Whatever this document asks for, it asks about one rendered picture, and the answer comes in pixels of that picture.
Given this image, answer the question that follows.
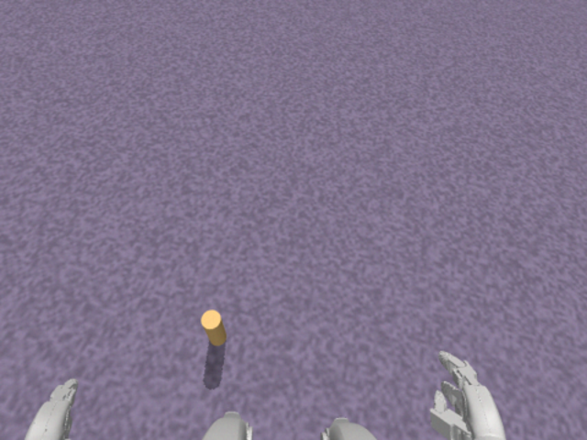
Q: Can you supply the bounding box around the left robot hand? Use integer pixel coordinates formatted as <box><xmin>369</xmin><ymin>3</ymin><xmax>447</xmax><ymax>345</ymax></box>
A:
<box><xmin>25</xmin><ymin>379</ymin><xmax>78</xmax><ymax>440</ymax></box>

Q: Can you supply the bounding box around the right robot hand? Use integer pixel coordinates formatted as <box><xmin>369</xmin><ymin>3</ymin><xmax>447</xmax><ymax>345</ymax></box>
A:
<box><xmin>430</xmin><ymin>351</ymin><xmax>506</xmax><ymax>440</ymax></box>

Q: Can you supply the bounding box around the can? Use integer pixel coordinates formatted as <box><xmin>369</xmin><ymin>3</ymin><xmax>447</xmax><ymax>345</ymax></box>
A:
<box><xmin>201</xmin><ymin>310</ymin><xmax>227</xmax><ymax>346</ymax></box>

